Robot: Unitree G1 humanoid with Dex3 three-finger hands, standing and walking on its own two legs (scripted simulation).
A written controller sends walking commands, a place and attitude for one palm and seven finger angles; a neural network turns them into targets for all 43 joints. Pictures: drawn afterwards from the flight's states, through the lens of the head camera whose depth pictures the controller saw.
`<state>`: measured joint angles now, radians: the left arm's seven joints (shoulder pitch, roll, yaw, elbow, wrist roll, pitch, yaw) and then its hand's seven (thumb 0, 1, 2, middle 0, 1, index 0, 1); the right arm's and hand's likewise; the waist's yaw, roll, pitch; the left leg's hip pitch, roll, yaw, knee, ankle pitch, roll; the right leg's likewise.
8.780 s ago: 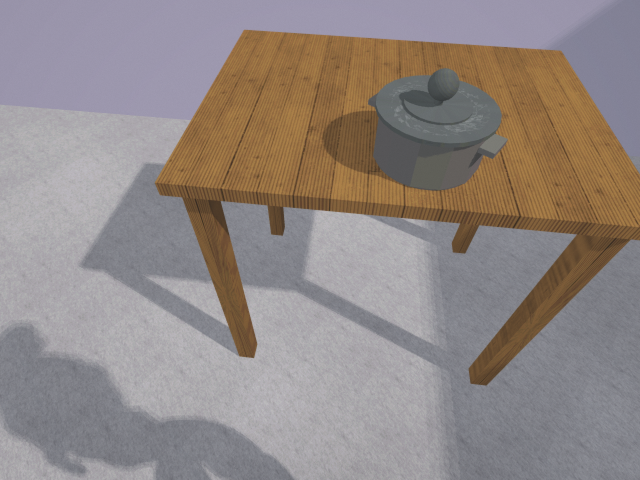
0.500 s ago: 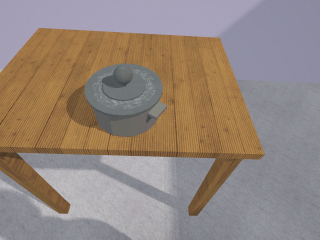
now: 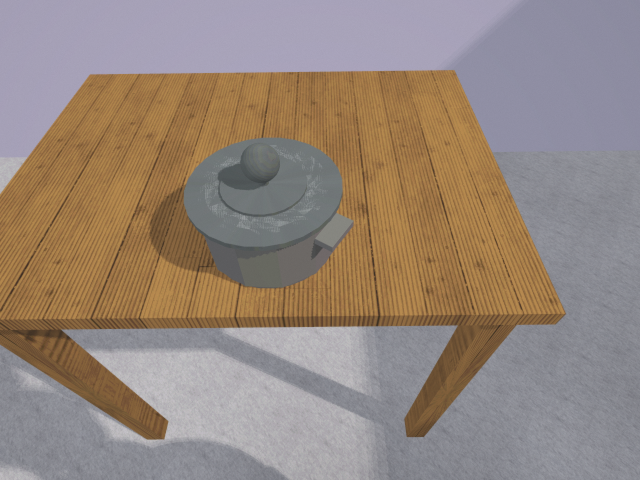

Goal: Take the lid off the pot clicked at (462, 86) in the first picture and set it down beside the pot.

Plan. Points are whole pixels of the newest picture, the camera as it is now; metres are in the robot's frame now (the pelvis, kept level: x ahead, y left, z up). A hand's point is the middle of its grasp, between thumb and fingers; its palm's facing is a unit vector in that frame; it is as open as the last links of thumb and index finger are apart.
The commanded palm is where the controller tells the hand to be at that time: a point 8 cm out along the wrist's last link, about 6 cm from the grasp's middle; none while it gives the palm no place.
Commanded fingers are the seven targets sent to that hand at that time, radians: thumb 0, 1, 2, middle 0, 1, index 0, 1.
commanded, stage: come to a stop and stand still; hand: left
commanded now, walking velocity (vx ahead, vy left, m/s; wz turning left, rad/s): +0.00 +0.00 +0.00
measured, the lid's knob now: (260, 163) +0.44 +0.10 +0.16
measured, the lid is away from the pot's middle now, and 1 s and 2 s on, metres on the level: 0.00 0.00 0.00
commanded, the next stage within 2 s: look again from close up in 0.50 s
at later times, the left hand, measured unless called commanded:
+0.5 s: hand out of the picture +0.03 +0.15 -0.17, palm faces +0.02 -0.98 -0.21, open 7.4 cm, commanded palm none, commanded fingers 0.00 0.90 0.90 -0.20 -0.30 -0.20 -0.30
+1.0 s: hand out of the picture +0.02 +0.13 -0.17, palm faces +0.02 -0.98 -0.20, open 7.4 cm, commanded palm none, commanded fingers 0.00 0.90 0.90 -0.20 -0.30 -0.20 -0.30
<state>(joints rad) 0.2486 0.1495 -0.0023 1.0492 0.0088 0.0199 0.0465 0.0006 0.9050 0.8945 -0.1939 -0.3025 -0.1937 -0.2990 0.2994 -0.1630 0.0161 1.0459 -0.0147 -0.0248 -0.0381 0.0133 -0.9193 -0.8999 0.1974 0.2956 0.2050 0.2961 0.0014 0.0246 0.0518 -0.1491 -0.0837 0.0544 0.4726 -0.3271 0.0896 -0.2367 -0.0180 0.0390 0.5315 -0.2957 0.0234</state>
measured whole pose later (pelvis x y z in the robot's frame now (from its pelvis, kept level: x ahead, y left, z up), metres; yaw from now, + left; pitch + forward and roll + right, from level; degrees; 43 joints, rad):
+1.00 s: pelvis +0.01 -0.04 +0.01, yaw +0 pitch -1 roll +0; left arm 0.26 0.16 -0.01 1.08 0.01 0.00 0.05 0.00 0.91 0.89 -0.20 -0.30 -0.20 -0.30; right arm 0.28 -0.12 0.01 1.13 -0.01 -0.02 -0.04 0.01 -0.91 -0.90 0.20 0.30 0.20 0.30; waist 0.00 0.00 0.07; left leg -0.10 -0.02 0.03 0.42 -0.31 0.02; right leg -0.17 0.05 0.01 0.44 -0.26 -0.04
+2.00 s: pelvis -0.04 -0.04 +0.00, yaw +4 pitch -4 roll -1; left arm 0.66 0.24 0.11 -0.24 -0.02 -0.08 0.08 0.01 0.90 0.89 -1.17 -1.36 -1.17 -1.36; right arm 0.18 -0.18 0.04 0.56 0.00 -0.17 -0.04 0.01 -0.90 -0.90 0.20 0.30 0.21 0.30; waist 0.09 0.04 0.00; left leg -0.15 -0.03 -0.03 0.51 -0.29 0.03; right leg -0.16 0.03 -0.06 0.46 -0.22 -0.03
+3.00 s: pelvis -0.02 -0.03 +0.00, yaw +2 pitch -4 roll -1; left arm 0.54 0.35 0.30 -0.56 0.05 -0.12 0.11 0.01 0.89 0.89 -1.30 -1.50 -1.30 -1.50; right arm 0.20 -0.20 0.03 0.63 0.00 -0.17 -0.03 0.02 -0.90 -0.90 0.20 0.30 0.21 0.30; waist 0.09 0.06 0.02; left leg -0.12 -0.03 0.00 0.48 -0.30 0.04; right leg -0.15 0.03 -0.03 0.45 -0.23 -0.02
